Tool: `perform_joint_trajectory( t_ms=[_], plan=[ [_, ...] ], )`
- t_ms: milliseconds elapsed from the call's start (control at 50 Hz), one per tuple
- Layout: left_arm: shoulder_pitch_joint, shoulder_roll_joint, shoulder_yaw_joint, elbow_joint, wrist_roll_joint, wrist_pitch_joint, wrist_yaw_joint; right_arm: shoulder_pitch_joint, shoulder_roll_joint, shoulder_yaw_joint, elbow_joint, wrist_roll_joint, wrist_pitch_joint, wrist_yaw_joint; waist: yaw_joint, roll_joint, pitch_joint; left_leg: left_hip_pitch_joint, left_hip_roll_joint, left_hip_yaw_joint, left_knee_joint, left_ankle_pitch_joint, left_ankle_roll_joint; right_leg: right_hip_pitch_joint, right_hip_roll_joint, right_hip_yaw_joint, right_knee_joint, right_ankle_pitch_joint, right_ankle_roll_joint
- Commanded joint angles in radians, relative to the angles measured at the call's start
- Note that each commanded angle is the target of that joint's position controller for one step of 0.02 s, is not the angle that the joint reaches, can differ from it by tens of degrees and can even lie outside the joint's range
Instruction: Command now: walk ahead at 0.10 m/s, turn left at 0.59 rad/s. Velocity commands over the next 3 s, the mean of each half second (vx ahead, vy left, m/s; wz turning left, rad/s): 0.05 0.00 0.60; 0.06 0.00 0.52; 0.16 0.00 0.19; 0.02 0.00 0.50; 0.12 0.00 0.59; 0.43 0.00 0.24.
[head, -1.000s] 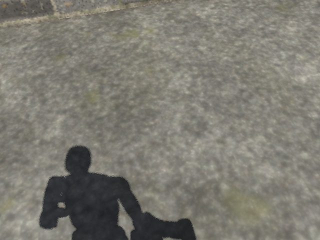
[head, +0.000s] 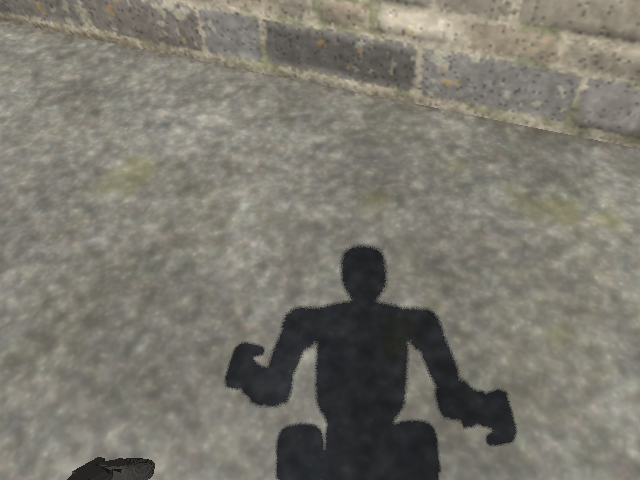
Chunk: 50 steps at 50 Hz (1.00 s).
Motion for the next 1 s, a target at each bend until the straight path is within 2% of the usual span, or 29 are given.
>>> perform_joint_trajectory(
  t_ms=[20, 100, 180, 240, 260, 280, 300, 320, 340, 360, 380, 400, 420, 460, 540, 600, 680, 720, 740, 760, 780, 800, 820, 840, 860, 880, 920, 960, 1000],
  plan=[
    [0.002, 0.148, 0.043, -0.045, 0.008, 0.012, 0.014, 0.064, -0.074, -0.030, -0.068, 0.001, 0.018, -0.008, 0.009, -0.183, -0.123, -0.080, 0.070, 0.044, -0.030, 0.062, -0.025, 0.188, -0.234, 0.193, -0.216, 0.129, -0.183],
    [0.006, 0.171, 0.057, -0.023, -0.004, 0.018, 0.021, 0.013, -0.047, -0.017, -0.095, -0.012, 0.012, 0.000, 0.028, -0.168, -0.178, -0.032, 0.112, 0.062, -0.200, 0.117, -0.014, 0.244, -0.295, 0.134, -0.223, 0.217, -0.231],
    [-0.017, 0.202, 0.069, -0.010, -0.015, 0.033, 0.016, -0.016, -0.060, -0.018, -0.110, -0.011, 0.016, 0.021, 0.033, -0.180, -0.171, 0.069, 0.117, 0.102, -0.356, 0.175, 0.019, 0.215, -0.312, 0.072, -0.235, 0.116, -0.220],
    [-0.019, 0.219, 0.075, 0.008, -0.032, 0.041, 0.010, -0.013, -0.070, -0.026, -0.115, -0.012, 0.019, 0.036, 0.017, -0.174, -0.158, 0.136, 0.104, 0.135, -0.513, 0.215, 0.059, 0.227, -0.325, 0.044, -0.192, 0.066, -0.183],
    [-0.024, 0.218, 0.076, 0.016, -0.042, 0.045, 0.011, 0.015, -0.068, -0.030, -0.104, -0.014, 0.017, 0.040, -0.003, -0.165, -0.158, 0.194, 0.085, 0.156, -0.610, 0.274, 0.082, 0.211, -0.313, 0.019, -0.152, 0.036, -0.152],
    [0.008, 0.196, 0.072, 0.033, -0.046, 0.049, 0.011, 0.045, -0.083, -0.039, -0.090, -0.017, 0.016, 0.038, -0.007, -0.135, -0.155, 0.268, 0.065, 0.146, -0.685, 0.318, 0.112, 0.165, -0.284, -0.018, -0.084, -0.032, -0.100],
    [0.052, 0.149, 0.062, 0.051, -0.036, 0.054, 0.005, 0.072, -0.145, -0.058, -0.090, -0.020, 0.014, 0.028, 0.001, 0.030, -0.123, 0.350, 0.161, -0.030, -0.822, 0.463, 0.174, 0.039, -0.203, -0.106, 0.104, -0.179, -0.007],
    [0.033, 0.117, 0.049, -0.004, 0.004, 0.052, 0.003, 0.044, -0.268, -0.080, -0.127, -0.024, 0.012, 0.011, 0.031, 0.315, -0.082, 0.394, 0.409, -0.412, -0.886, 0.630, 0.351, -0.242, -0.029, -0.155, 0.369, -0.518, 0.098],
    [-0.077, 0.162, 0.066, -0.024, 0.000, 0.046, 0.013, 0.055, -0.235, -0.071, -0.135, -0.059, -0.012, 0.018, -0.048, 0.201, -0.113, 0.313, 0.424, -0.437, -0.911, 0.602, 0.421, -0.258, -0.010, 0.026, 0.566, -0.549, 0.089],
    [-0.066, 0.170, 0.072, -0.020, -0.021, 0.048, 0.016, 0.011, -0.208, -0.060, -0.130, -0.062, -0.033, 0.020, -0.010, 0.153, -0.107, 0.294, 0.376, -0.348, -0.910, 0.560, 0.377, -0.260, -0.027, 0.065, 0.619, -0.461, 0.070],
    [-0.025, 0.173, 0.078, 0.005, -0.023, 0.051, 0.022, -0.052, -0.179, -0.055, -0.136, -0.042, -0.043, 0.018, 0.024, 0.108, -0.101, 0.292, 0.320, -0.280, -0.894, 0.524, 0.317, -0.258, -0.039, 0.076, 0.614, -0.374, 0.065],
    [-0.008, 0.181, 0.083, 0.021, -0.014, 0.053, 0.029, -0.086, -0.146, -0.044, -0.142, -0.024, -0.044, 0.015, 0.032, 0.101, -0.111, 0.301, 0.296, -0.250, -0.881, 0.541, 0.285, -0.256, -0.043, 0.079, 0.610, -0.324, 0.071],
    [0.001, 0.179, 0.085, 0.025, -0.008, 0.053, 0.030, -0.098, -0.132, -0.035, -0.145, -0.020, -0.042, 0.009, 0.041, 0.111, -0.123, 0.283, 0.275, -0.226, -0.870, 0.613, 0.281, -0.218, -0.032, 0.074, 0.636, -0.288, 0.082],
    [0.012, 0.162, 0.081, 0.024, -0.018, 0.048, 0.024, -0.086, -0.121, -0.028, -0.148, -0.026, -0.037, 0.002, 0.045, 0.102, -0.155, 0.299, 0.252, -0.210, -0.855, 0.676, 0.287, -0.185, -0.012, 0.072, 0.628, -0.245, 0.096],
    [-0.037, 0.131, 0.065, 0.008, -0.025, 0.042, 0.016, -0.051, -0.143, -0.039, -0.143, -0.019, -0.026, -0.007, 0.013, 0.111, -0.152, 0.356, 0.237, -0.253, -0.828, 0.635, 0.288, -0.161, 0.002, 0.087, 0.399, -0.228, 0.111],
    [-0.041, 0.135, 0.063, 0.006, -0.031, 0.036, 0.005, -0.056, -0.160, -0.047, -0.150, -0.022, -0.017, -0.002, 0.003, 0.129, -0.148, 0.315, 0.237, -0.316, -0.819, 0.598, 0.300, -0.076, 0.019, 0.095, 0.287, -0.260, 0.107],
    [-0.014, 0.148, 0.067, 0.006, -0.038, 0.024, -0.010, -0.082, -0.159, -0.049, -0.157, -0.012, -0.009, 0.009, 0.008, 0.141, -0.152, 0.308, 0.221, -0.409, -0.794, 0.638, 0.295, 0.016, 0.039, 0.104, 0.147, -0.278, 0.087],
    [0.033, 0.148, 0.071, 0.017, -0.037, 0.015, -0.017, -0.115, -0.153, -0.048, -0.162, 0.001, -0.004, 0.009, 0.041, 0.135, -0.162, 0.298, 0.189, -0.425, -0.758, 0.640, 0.264, 0.105, 0.041, 0.095, -0.017, -0.188, 0.067],
    [0.069, 0.155, 0.076, 0.030, -0.032, 0.012, -0.017, -0.130, -0.144, -0.046, -0.166, 0.009, -0.002, 0.005, 0.062, 0.121, -0.165, 0.254, 0.156, -0.408, -0.732, 0.576, 0.227, 0.196, 0.023, 0.086, -0.136, -0.062, 0.050],
    [0.099, 0.205, 0.090, 0.033, -0.020, 0.015, -0.012, -0.099, -0.108, -0.037, -0.166, 0.003, -0.003, 0.002, 0.050, 0.033, -0.190, 0.150, 0.099, -0.346, -0.637, 0.383, 0.173, 0.325, -0.110, 0.179, -0.164, 0.023, 0.001],
    [0.060, 0.287, 0.102, 0.019, -0.005, 0.027, -0.004, -0.026, -0.066, -0.028, -0.168, -0.007, -0.007, 0.005, -0.018, -0.241, -0.159, -0.055, -0.072, -0.140, -0.437, -0.001, 0.102, 0.397, -0.316, 0.401, -0.175, 0.244, -0.127],
    [0.070, 0.256, 0.097, 0.014, 0.016, 0.023, -0.006, -0.044, -0.153, -0.056, -0.168, -0.015, -0.017, 0.002, 0.022, -0.279, -0.137, -0.131, -0.063, -0.079, -0.205, -0.142, 0.048, 0.317, -0.436, 0.524, -0.202, 0.294, -0.265],
    [0.024, 0.205, 0.080, -0.004, 0.008, 0.019, 0.000, -0.036, -0.198, -0.074, -0.149, -0.015, -0.018, 0.003, 0.007, -0.196, -0.115, -0.125, -0.019, -0.092, -0.078, -0.077, 0.027, 0.286, -0.401, 0.452, -0.194, 0.262, -0.263],
    [-0.004, 0.171, 0.071, -0.003, -0.007, 0.020, 0.005, -0.026, -0.183, -0.074, -0.126, -0.013, -0.011, 0.003, -0.004, -0.157, -0.105, -0.137, -0.006, -0.077, -0.044, 0.004, 0.017, 0.285, -0.321, 0.361, -0.200, 0.097, -0.210],
    [0.005, 0.156, 0.065, 0.000, -0.023, 0.020, 0.010, -0.026, -0.146, -0.064, -0.115, -0.018, -0.004, 0.001, 0.010, -0.154, -0.093, -0.177, 0.000, -0.069, -0.030, 0.074, 0.009, 0.310, -0.269, 0.321, -0.221, -0.096, -0.175],
    [0.030, 0.154, 0.061, 0.010, -0.034, 0.020, 0.015, -0.035, -0.112, -0.052, -0.119, -0.018, -0.003, 0.006, 0.027, -0.171, -0.075, -0.212, 0.004, -0.061, -0.030, 0.116, 0.003, 0.328, -0.254, 0.314, -0.246, -0.206, -0.172],
    [0.097, 0.164, 0.060, 0.028, -0.031, 0.020, 0.020, -0.080, -0.074, -0.034, -0.133, -0.009, -0.019, 0.017, 0.066, -0.197, -0.056, -0.235, 0.010, -0.012, -0.113, 0.153, 0.001, 0.361, -0.232, 0.296, -0.295, -0.339, -0.173],
    [0.143, 0.175, 0.062, 0.041, -0.028, 0.012, 0.019, -0.124, -0.056, -0.022, -0.141, -0.011, -0.038, 0.021, 0.095, -0.198, -0.050, -0.226, 0.036, 0.017, -0.234, 0.165, 0.001, 0.399, -0.244, 0.291, -0.319, -0.345, -0.178],
    [0.153, 0.199, 0.066, 0.049, -0.035, 0.005, 0.015, -0.146, -0.035, -0.008, -0.143, -0.018, -0.057, 0.028, 0.101, -0.200, -0.043, -0.147, 0.067, 0.067, -0.370, 0.171, 0.008, 0.371, -0.246, 0.259, -0.328, -0.296, -0.177]
  ],
)
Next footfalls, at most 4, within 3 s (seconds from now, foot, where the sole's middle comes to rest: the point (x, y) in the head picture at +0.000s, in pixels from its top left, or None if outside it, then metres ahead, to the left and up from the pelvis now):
0.30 left None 0.06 0.14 -0.77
0.76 right None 0.13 -0.07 -0.77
1.16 left None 0.04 0.19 -0.77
1.58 right None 0.24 0.07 -0.77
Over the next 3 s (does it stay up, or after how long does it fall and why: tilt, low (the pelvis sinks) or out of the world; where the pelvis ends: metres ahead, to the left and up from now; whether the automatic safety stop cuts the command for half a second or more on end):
stays up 0.13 0.40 -0.01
